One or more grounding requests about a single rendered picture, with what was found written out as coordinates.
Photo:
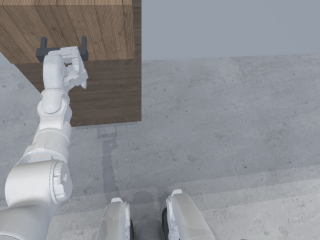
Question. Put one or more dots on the drawer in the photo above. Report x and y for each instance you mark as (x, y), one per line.
(107, 25)

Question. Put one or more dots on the left robot shin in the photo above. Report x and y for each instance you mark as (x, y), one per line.
(127, 231)

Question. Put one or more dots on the cabinet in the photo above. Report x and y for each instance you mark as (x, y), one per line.
(113, 92)

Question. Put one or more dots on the left robot upper arm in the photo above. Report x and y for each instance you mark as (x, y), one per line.
(34, 192)

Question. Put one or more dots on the robot left hand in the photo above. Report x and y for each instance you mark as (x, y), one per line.
(55, 71)

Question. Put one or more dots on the handle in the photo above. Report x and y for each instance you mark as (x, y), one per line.
(43, 50)

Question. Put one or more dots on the left robot thigh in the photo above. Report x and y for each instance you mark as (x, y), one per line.
(115, 219)

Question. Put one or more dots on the left robot forearm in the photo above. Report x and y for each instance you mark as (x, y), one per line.
(53, 135)

